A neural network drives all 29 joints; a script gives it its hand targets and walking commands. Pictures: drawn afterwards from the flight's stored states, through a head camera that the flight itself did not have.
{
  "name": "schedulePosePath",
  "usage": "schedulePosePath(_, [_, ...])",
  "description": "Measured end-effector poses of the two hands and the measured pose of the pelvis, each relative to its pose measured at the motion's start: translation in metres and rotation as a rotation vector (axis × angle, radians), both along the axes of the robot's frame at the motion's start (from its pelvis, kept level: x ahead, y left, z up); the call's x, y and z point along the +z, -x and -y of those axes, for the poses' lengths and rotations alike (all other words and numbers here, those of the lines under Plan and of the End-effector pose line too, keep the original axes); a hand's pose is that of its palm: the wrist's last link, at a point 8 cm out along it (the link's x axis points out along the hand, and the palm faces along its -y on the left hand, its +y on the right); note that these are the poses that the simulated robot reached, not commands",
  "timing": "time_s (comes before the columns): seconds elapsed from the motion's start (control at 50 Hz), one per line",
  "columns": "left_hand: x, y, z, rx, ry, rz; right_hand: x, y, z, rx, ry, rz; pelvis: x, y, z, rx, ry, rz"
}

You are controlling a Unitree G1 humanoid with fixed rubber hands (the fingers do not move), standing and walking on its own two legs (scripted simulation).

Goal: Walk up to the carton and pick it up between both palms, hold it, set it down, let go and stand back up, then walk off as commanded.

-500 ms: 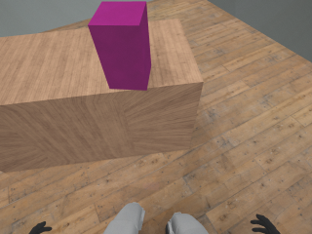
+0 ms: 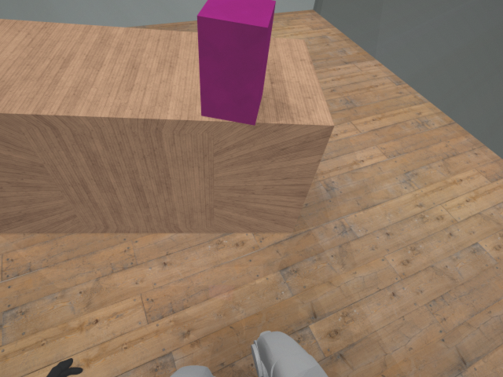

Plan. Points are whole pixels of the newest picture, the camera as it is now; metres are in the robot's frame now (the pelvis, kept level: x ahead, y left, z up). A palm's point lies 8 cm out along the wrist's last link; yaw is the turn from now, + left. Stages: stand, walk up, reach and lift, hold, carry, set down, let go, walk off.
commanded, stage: walk off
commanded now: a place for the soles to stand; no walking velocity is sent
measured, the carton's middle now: (235, 62) +0.87 +0.00 +0.03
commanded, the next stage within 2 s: stand in 1.54 s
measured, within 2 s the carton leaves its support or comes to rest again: neither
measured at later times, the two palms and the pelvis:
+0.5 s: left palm out of the picture +0.00 +0.31 -0.07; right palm out of the picture -0.02 -0.32 -0.11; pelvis -0.10 -0.01 +0.00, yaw -2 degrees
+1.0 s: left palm out of the picture -0.10 +0.35 -0.11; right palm out of the picture -0.09 -0.27 -0.07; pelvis -0.18 +0.05 +0.00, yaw -2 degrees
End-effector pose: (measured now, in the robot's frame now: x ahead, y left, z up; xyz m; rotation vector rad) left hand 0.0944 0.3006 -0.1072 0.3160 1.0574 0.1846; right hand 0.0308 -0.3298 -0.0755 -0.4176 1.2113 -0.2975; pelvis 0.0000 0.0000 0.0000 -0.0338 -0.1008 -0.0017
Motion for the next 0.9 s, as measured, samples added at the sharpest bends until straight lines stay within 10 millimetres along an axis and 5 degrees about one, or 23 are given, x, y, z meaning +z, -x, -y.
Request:
schedulePosePath(0.12, [-0.009, 0.077, -0.006, 0.033, 0.002, -0.162, 0.017, -0.043, -0.008, 0.067, 0.007, 0.157, 0.004, 0.025, -0.003, -0.013, 0.005, -0.053])
schedulePosePath(0.24, [-0.003, 0.11, -0.006, 0.031, -0.041, -0.191, 0.01, -0.051, -0.008, 0.082, -0.03, 0.247, -0.001, 0.05, 0.003, -0.028, -0.013, -0.056])
schedulePosePath(0.38, [0.016, 0.125, -0.004, 0.024, -0.112, -0.12, -0.02, -0.01, -0.005, 0.055, -0.103, 0.233, -0.007, 0.082, 0.013, -0.031, -0.037, -0.015])
schedulePosePath(0.54, [0.044, 0.084, -0.009, -0.02, -0.15, 0.034, -0.04, 0.072, -0.013, 0.029, -0.139, 0.085, -0.001, 0.109, 0.004, -0.018, -0.085, -0.024])
schedulePosePath(0.64, [0.044, 0.078, -0.022, -0.034, -0.14, 0.086, -0.044, 0.11, -0.027, 0.015, -0.133, 0.023, -0.003, 0.126, -0.012, -0.014, -0.079, -0.02])
schedulePosePath(0.8, [0.011, 0.111, -0.046, -0.027, -0.053, 0.071, -0.022, 0.141, -0.053, 0.007, -0.056, 0.043, -0.008, 0.154, -0.044, -0.013, -0.032, 0.012])
schedulePosePath(0.9, [-0.001, 0.154, -0.05, -0.019, -0.02, -0.019, 0.0, 0.128, -0.055, 0.026, -0.018, 0.092, 0.0, 0.168, -0.05, -0.02, -0.02, -0.02])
